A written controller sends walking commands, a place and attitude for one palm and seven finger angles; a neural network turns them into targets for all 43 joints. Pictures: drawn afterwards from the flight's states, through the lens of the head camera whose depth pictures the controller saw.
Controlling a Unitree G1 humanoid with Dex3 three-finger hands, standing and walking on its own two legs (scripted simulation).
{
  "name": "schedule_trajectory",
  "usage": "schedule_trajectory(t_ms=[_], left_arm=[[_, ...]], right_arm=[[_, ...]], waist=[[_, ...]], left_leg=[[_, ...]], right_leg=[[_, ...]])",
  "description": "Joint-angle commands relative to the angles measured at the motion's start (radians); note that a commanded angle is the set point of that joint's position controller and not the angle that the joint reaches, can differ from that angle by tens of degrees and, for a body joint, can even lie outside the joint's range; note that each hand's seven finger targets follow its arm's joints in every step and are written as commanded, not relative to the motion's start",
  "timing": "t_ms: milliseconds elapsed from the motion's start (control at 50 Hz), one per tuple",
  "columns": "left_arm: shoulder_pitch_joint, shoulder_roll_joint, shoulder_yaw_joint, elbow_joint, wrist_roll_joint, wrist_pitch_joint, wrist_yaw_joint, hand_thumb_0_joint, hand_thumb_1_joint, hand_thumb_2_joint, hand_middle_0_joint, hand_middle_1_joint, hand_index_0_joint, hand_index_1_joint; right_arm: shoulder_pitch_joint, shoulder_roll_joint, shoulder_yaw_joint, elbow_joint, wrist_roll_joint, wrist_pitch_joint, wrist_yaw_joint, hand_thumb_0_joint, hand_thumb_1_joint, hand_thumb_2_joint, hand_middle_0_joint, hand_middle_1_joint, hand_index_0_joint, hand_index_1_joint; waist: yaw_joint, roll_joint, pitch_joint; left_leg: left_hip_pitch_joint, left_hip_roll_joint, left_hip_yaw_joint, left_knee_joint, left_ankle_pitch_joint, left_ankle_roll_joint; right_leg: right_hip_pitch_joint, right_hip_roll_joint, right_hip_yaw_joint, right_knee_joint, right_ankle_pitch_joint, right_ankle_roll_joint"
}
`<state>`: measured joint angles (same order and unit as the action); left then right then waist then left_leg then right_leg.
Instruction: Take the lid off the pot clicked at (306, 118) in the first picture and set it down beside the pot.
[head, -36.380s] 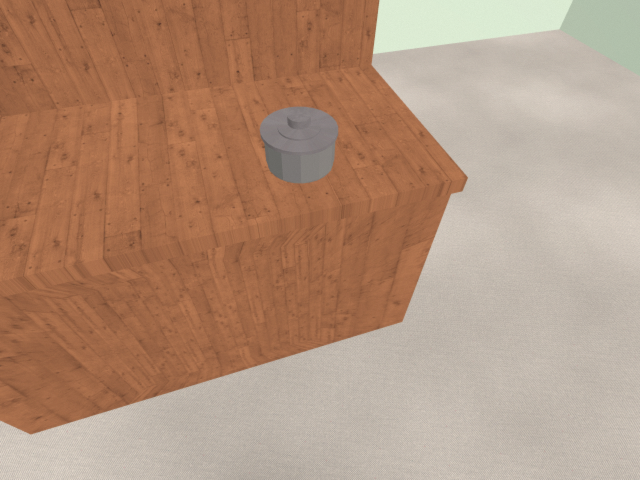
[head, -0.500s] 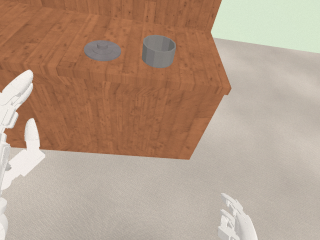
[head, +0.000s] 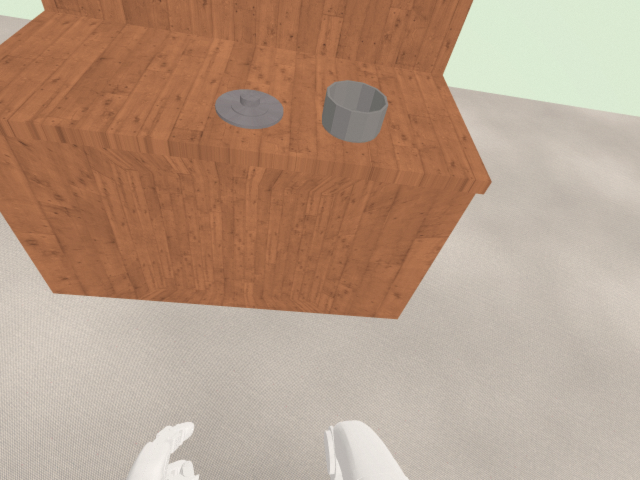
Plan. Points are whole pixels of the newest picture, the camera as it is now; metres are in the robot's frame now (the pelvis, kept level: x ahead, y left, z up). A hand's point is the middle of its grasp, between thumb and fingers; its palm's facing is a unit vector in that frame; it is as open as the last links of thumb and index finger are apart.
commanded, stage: stop stepping back and stand still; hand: left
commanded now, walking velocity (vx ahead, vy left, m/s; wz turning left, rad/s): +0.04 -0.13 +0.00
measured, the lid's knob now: (250, 98) +0.90 +0.15 -0.01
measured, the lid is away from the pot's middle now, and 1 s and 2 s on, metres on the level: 0.25 0.25 0.25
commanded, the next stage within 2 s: let the arm hang, fingers relaxed in 0.88 s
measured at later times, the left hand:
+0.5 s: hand (218, 409) +0.25 +0.13 -0.15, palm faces -0.02 -0.97 -0.24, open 7.4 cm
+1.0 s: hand (204, 437) +0.22 +0.14 -0.16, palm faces +0.02 -0.96 -0.28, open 7.4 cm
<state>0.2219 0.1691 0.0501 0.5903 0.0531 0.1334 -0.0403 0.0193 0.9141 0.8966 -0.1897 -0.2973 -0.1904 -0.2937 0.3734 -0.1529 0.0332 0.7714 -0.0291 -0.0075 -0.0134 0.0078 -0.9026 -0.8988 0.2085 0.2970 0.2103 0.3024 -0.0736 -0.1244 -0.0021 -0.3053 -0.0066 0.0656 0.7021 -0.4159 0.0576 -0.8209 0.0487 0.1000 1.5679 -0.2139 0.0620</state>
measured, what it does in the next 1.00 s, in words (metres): walks ahead: right foot, then left foot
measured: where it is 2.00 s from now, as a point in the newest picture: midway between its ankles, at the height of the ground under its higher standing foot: outside the picture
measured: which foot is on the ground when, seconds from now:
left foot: down 0.00-0.34, up 0.36-0.52, down 0.54-1.00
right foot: up 0.00-0.30, down 0.32-1.00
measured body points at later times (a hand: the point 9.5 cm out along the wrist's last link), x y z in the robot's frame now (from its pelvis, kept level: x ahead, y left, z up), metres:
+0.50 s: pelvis +0.13 -0.06 +0.01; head +0.18 -0.06 +0.46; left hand +0.25 +0.18 -0.13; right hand +0.09 -0.28 -0.14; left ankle +0.09 +0.06 -0.69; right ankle +0.09 -0.18 -0.72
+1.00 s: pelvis +0.16 -0.07 +0.01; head +0.23 -0.06 +0.45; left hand +0.22 +0.19 -0.14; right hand +0.23 -0.31 -0.14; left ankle +0.13 +0.06 -0.72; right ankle +0.09 -0.18 -0.72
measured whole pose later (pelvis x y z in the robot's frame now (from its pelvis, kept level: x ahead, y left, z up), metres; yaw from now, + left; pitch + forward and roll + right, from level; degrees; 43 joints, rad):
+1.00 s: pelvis +0.16 -0.07 +0.01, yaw +0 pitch +3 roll +1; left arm 0.19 0.21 0.05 0.95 0.02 0.02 0.05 0.01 0.91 0.90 -0.20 -0.30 -0.20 -0.30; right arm 0.16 -0.19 -0.07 0.93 0.00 0.05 -0.02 0.00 -0.91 -0.90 0.20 0.30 0.20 0.30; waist 0.00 -0.01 0.09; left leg -0.30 0.03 0.07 0.61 -0.34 -0.01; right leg -0.22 -0.03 -0.03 0.59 -0.42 0.00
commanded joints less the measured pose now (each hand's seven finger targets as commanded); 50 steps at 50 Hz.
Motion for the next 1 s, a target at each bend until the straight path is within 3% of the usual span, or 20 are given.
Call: schedule_trajectory(t_ms=[0, 80, 160, 220, 260, 280, 300, 320, 340, 380, 420, 480, 520, 540, 560, 600, 680, 840, 920, 980], left_arm=[[-0.1, 0.185, 0.008, -0.066, -0.003, -0.07, -0.015, 0.0, 0.9, 0.9, -0.2, -0.3, -0.2, -0.3], [-0.11, 0.118, -0.009, 0.014, -0.019, -0.097, -0.013, 0.0, 0.9, 0.9, -0.2, -0.3, -0.2, -0.3], [-0.204, 0.05, -0.04, 0.071, -0.03, -0.121, -0.004, 0.0, 0.9, 0.9, -0.2, -0.3, -0.2, -0.3], [-0.17, 0.042, -0.037, 0.129, -0.039, -0.137, 0.007, 0.0, 0.9, 0.9, -0.2, -0.3, -0.2, -0.3], [-0.049, 0.083, -0.016, 0.199, -0.047, -0.15, 0.017, 0.0, 0.9, 0.9, -0.2, -0.3, -0.2, -0.3], [0.041, 0.134, 0.0, 0.239, -0.045, -0.159, 0.031, 0.0, 0.9, 0.9, -0.2, -0.3, -0.2, -0.3], [0.145, 0.208, 0.022, 0.284, -0.039, -0.171, 0.053, 0.0, 0.9, 0.9, -0.2, -0.3, -0.2, -0.3], [0.152, 0.233, 0.022, 0.298, -0.039, -0.175, 0.061, 0.0, 0.9, 0.9, -0.2, -0.3, -0.2, -0.3], [0.082, 0.221, 0.015, 0.287, -0.037, -0.169, 0.068, 0.0, 0.9, 0.9, -0.2, -0.3, -0.2, -0.3], [0.007, 0.149, 0.025, 0.291, -0.035, -0.163, 0.09, 0.0, 0.9, 0.9, -0.2, -0.3, -0.2, -0.3], [-0.05, 0.133, 0.022, 0.29, -0.031, -0.158, 0.097, 0.0, 0.9, 0.9, -0.2, -0.3, -0.2, -0.3], [-0.073, 0.129, 0.018, 0.307, -0.046, -0.159, 0.089, 0.0, 0.9, 0.9, -0.2, -0.3, -0.2, -0.3], [-0.011, 0.084, 0.006, 0.297, -0.06, -0.142, 0.089, 0.0, 0.9, 0.9, -0.2, -0.3, -0.2, -0.3], [0.0, 0.071, 0.001, 0.303, -0.057, -0.136, 0.097, 0.0, 0.9, 0.9, -0.2, -0.3, -0.2, -0.3], [-0.01, 0.074, 0.003, 0.307, -0.047, -0.134, 0.1, 0.0, 0.9, 0.9, -0.2, -0.3, -0.2, -0.3], [-0.004, 0.103, 0.013, 0.312, -0.043, -0.133, 0.101, 0.0, 0.9, 0.9, -0.2, -0.3, -0.2, -0.3], [0.01, 0.129, 0.028, 0.301, -0.043, -0.138, 0.1, 0.0, 0.9, 0.9, -0.2, -0.3, -0.2, -0.3], [-0.006, 0.16, 0.022, 0.288, -0.029, -0.13, 0.092, 0.0, 0.9, 0.9, -0.2, -0.3, -0.2, -0.3], [0.028, 0.161, 0.024, 0.301, -0.035, -0.138, 0.1, 0.0, 0.9, 0.9, -0.2, -0.3, -0.2, -0.3], [0.014, 0.151, 0.016, 0.301, -0.04, -0.134, 0.097, 0.0, 0.9, 0.9, -0.2, -0.3, -0.2, -0.3]], right_arm=[[0.024, -0.253, -0.101, -0.021, 0.014, -0.065, -0.049, 0.0, -0.9, -0.9, 0.2, 0.3, 0.2, 0.3], [0.132, -0.215, -0.105, 0.041, 0.008, -0.068, -0.053, 0.0, -0.9, -0.9, 0.2, 0.3, 0.2, 0.3], [0.241, -0.173, -0.098, 0.094, -0.006, -0.044, -0.043, 0.0, -0.9, -0.9, 0.2, 0.3, 0.2, 0.3], [0.244, -0.173, -0.101, 0.115, -0.007, -0.029, -0.039, 0.0, -0.9, -0.9, 0.2, 0.3, 0.2, 0.3], [0.215, -0.175, -0.104, 0.125, 0.01, -0.024, -0.033, 0.0, -0.9, -0.9, 0.2, 0.3, 0.2, 0.3], [0.223, -0.146, -0.097, 0.129, 0.022, -0.026, -0.024, 0.0, -0.9, -0.9, 0.2, 0.3, 0.2, 0.3], [0.211, -0.072, -0.084, 0.117, 0.033, -0.035, -0.014, 0.0, -0.9, -0.9, 0.2, 0.3, 0.2, 0.3], [0.161, -0.089, -0.086, 0.11, 0.037, -0.026, -0.02, 0.0, -0.9, -0.9, 0.2, 0.3, 0.2, 0.3], [0.157, -0.083, -0.087, 0.107, 0.033, -0.02, -0.017, 0.0, -0.9, -0.9, 0.2, 0.3, 0.2, 0.3], [0.129, -0.085, -0.096, 0.131, 0.021, -0.013, -0.018, 0.0, -0.9, -0.9, 0.2, 0.3, 0.2, 0.3], [0.103, -0.068, -0.094, 0.144, 0.024, -0.004, -0.009, 0.0, -0.9, -0.9, 0.2, 0.3, 0.2, 0.3], [0.133, -0.041, -0.095, 0.204, 0.025, 0.011, -0.003, 0.0, -0.9, -0.9, 0.2, 0.3, 0.2, 0.3], [0.084, -0.102, -0.107, 0.188, 0.024, -0.001, -0.017, 0.0, -0.9, -0.9, 0.2, 0.3, 0.2, 0.3], [0.061, -0.125, -0.113, 0.181, 0.021, 0.003, -0.024, 0.0, -0.9, -0.9, 0.2, 0.3, 0.2, 0.3], [0.04, -0.132, -0.118, 0.176, 0.021, 0.009, -0.028, 0.0, -0.9, -0.9, 0.2, 0.3, 0.2, 0.3], [-0.004, -0.129, -0.127, 0.171, 0.026, 0.02, -0.032, 0.0, -0.9, -0.9, 0.2, 0.3, 0.2, 0.3], [-0.034, -0.158, -0.145, 0.143, 0.024, 0.037, -0.033, 0.0, -0.9, -0.9, 0.2, 0.3, 0.2, 0.3], [-0.119, -0.119, -0.137, 0.104, 0.02, 0.046, -0.012, 0.0, -0.9, -0.9, 0.2, 0.3, 0.2, 0.3], [-0.114, -0.124, -0.131, 0.108, 0.021, 0.031, -0.017, 0.0, -0.9, -0.9, 0.2, 0.3, 0.2, 0.3], [-0.107, -0.137, -0.127, 0.128, 0.023, 0.027, -0.017, 0.0, -0.9, -0.9, 0.2, 0.3, 0.2, 0.3]], waist=[[0.028, 0.251, 0.062], [-0.011, 0.346, -0.014], [-0.061, 0.378, -0.019], [-0.033, 0.383, -0.037], [0.044, 0.276, -0.087], [0.083, 0.159, -0.145], [0.116, -0.026, -0.195], [0.129, -0.056, -0.163], [0.098, -0.005, -0.082], [0.072, -0.145, -0.103], [0.042, -0.097, -0.063], [-0.008, 0.066, 0.004], [0.042, 0.274, -0.009], [0.048, 0.236, -0.007], [0.045, 0.171, 0.019], [0.039, 0.198, 0.019], [0.037, 0.144, -0.127], [0.045, 0.064, -0.077], [0.055, 0.049, -0.163], [0.049, 0.135, -0.135]], left_leg=[[0.107, 0.265, -0.342, -0.449, -0.027, 0.094], [0.26, 0.25, -0.253, -0.429, 0.199, 0.111], [0.278, 0.217, -0.168, -0.345, 0.584, 0.088], [0.246, 0.227, -0.16, -0.272, 0.732, 0.055], [0.111, 0.189, -0.116, -0.182, 0.712, 0.003], [-0.057, 0.139, -0.061, -0.063, 0.585, -0.025], [-0.252, 0.031, 0.027, 0.115, 0.165, -0.061], [-0.26, 0.02, -0.028, 0.324, -0.241, -0.053], [-0.284, 0.041, -0.074, 0.381, -0.239, -0.045], [-0.301, 0.079, -0.101, 0.369, -0.173, -0.048], [-0.197, 0.088, -0.086, 0.209, -0.149, -0.043], [0.038, 0.057, -0.033, -0.165, 0.32, -0.06], [0.13, 0.21, -0.214, -0.193, 0.899, 0.025], [0.13, 0.227, -0.212, -0.187, 0.978, 0.056], [0.14, 0.197, -0.162, -0.164, 0.968, 0.036], [0.191, 0.165, -0.109, -0.104, 1.055, -0.002], [0.259, 0.169, -0.091, -0.062, 1.032, -0.004], [0.102, 0.095, -0.062, -0.071, 0.467, -0.035], [0.13, 0.101, -0.037, -0.076, 0.661, -0.039], [0.203, 0.129, -0.068, -0.118, 0.726, -0.015]], right_leg=[[-0.151, -0.069, 0.035, -0.148, 0.091, 0.012], [-0.049, -0.118, -0.068, -0.474, 0.011, -0.008], [0.166, -0.067, -0.188, -0.775, -0.081, -0.04], [0.375, -0.022, -0.211, -0.942, -0.094, -0.068], [0.697, -0.03, -0.17, -1.104, 0.09, -0.087], [0.936, -0.131, -0.058, -1.081, 0.295, -0.124], [1.103, -0.331, 0.151, -1.091, 0.558, -0.198], [0.989, -0.428, 0.227, -1.13, 0.661, -0.291], [0.895, -0.392, 0.189, -1.159, 0.567, -0.305], [0.906, -0.331, 0.12, -1.115, 0.728, -0.288], [0.79, -0.306, 0.041, -1.146, 0.628, -0.26], [0.629, -0.22, -0.064, -1.055, 0.514, -0.153], [0.516, -0.131, -0.106, -0.99, 0.232, -0.056], [0.543, -0.107, -0.113, -1.017, 0.112, -0.049], [0.552, -0.099, -0.103, -1.029, 0.161, -0.06], [0.517, -0.132, -0.1, -1.0, 0.38, -0.067], [0.573, -0.146, -0.097, -0.97, 0.459, -0.075], [0.602, -0.225, 0.007, -1.073, 0.415, -0.129], [0.72, -0.206, -0.038, -1.005, 0.656, -0.112], [0.647, -0.166, -0.079, -1.008, 0.481, -0.088]])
